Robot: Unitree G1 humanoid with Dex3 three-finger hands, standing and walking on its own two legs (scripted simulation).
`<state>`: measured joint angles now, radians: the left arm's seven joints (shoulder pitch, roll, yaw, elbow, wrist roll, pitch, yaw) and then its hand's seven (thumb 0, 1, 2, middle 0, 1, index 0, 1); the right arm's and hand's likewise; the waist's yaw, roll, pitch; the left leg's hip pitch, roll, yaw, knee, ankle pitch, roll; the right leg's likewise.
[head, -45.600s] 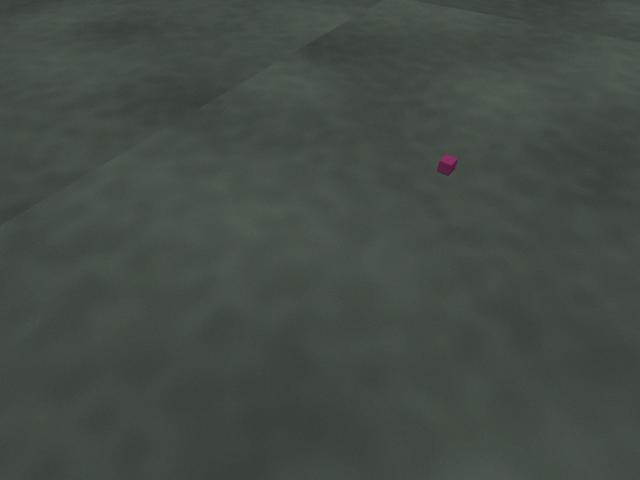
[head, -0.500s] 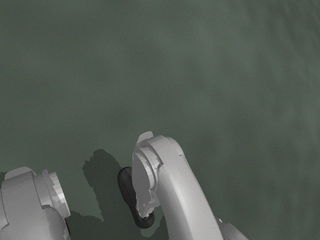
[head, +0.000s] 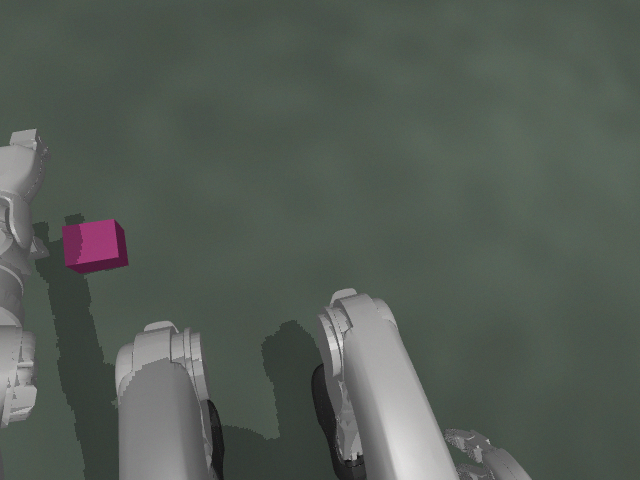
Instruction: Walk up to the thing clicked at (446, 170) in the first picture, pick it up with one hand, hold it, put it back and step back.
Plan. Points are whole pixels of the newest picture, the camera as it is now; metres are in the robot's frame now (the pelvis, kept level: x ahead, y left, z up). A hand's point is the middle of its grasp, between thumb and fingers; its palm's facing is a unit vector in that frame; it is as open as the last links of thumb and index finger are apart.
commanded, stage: withdraw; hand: left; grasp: from above
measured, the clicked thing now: (96, 246) +0.49 +0.29 -0.33
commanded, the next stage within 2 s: home in 0.32 s
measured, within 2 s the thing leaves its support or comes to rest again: neither
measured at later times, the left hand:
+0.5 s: hand (52, 219) +0.49 +0.30 -0.19, palm faces -0.39 -0.04 -0.92, open 13.6 cm
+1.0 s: hand out of the picture +0.36 +0.27 +0.00, palm faces -0.27 -0.67 -0.69, open 7.8 cm
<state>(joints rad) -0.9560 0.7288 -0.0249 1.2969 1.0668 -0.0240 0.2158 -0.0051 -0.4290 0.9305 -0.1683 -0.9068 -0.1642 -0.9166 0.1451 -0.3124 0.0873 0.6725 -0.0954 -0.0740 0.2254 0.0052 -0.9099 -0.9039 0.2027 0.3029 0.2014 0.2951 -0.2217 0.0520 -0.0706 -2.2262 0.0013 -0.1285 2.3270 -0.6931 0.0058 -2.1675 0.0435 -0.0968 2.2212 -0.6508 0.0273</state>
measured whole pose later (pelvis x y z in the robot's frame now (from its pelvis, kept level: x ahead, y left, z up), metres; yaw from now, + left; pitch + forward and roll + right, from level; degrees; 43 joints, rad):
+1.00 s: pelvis +0.01 +0.00 +0.12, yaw +4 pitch +34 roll -6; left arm -0.37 0.47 0.04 0.58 0.50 0.07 0.02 0.00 0.76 0.91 -0.23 -0.36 -0.22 -0.36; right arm 0.17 -0.29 -0.02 0.61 0.01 -0.01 0.06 0.01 -0.91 -0.90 0.20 0.30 0.20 0.29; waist -0.08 0.04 -0.20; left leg -1.86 0.00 -0.08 1.93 -0.66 0.01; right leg -1.81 0.03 -0.06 1.86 -0.64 0.02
